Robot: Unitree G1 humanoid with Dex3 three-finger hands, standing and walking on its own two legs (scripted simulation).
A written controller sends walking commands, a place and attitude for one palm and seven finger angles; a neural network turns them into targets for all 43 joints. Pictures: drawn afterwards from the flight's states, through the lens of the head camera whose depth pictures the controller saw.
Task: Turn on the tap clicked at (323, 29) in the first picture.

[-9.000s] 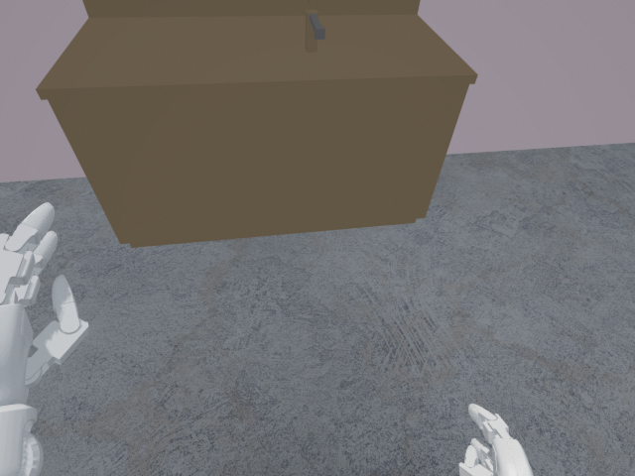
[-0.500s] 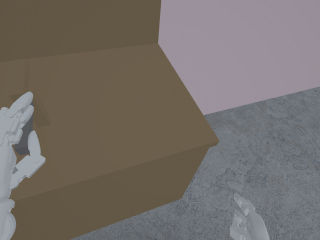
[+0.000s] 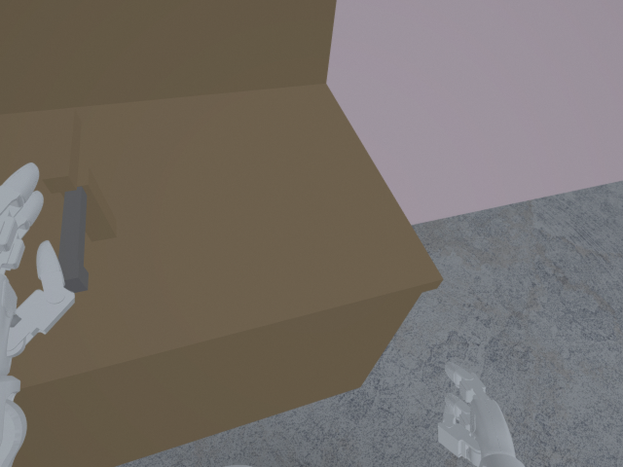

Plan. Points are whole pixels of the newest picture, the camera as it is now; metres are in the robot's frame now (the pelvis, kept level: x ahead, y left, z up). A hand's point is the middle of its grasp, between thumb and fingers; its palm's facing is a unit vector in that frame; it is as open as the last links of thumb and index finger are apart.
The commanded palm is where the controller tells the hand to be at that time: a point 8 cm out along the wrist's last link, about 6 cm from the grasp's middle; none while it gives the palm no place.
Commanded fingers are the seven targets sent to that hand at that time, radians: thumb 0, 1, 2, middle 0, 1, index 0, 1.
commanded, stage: look again from close up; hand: left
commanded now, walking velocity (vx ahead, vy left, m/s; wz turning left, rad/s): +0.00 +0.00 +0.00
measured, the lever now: (70, 278) +0.28 +0.31 +0.07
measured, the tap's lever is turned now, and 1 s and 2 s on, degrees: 0 0 0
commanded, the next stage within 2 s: shuffle to correct the standing spot in 0.20 s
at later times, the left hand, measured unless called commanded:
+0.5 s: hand (84, 297) +0.22 +0.24 +0.16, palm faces +0.38 -0.84 -0.39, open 7.4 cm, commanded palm +0.16 +0.27 +0.18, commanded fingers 0.00 0.90 0.90 -0.20 -0.30 -0.20 -0.30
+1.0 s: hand (63, 370) +0.16 +0.22 +0.16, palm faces +0.36 -0.82 -0.45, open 7.4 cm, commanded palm +0.10 +0.26 +0.18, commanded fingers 0.00 0.90 0.90 -0.20 -0.30 -0.20 -0.30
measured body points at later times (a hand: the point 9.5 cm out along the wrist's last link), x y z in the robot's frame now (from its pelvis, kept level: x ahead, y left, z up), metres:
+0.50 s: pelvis +0.00 -0.01 +0.00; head +0.04 +0.01 +0.45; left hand +0.19 +0.28 +0.18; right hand +0.19 -0.23 -0.07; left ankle +0.04 +0.11 -0.74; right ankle +0.00 -0.17 -0.74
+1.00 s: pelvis -0.06 -0.02 -0.01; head +0.00 -0.01 +0.43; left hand +0.13 +0.27 +0.19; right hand +0.11 -0.26 -0.10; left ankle +0.03 +0.10 -0.73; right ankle +0.00 -0.17 -0.74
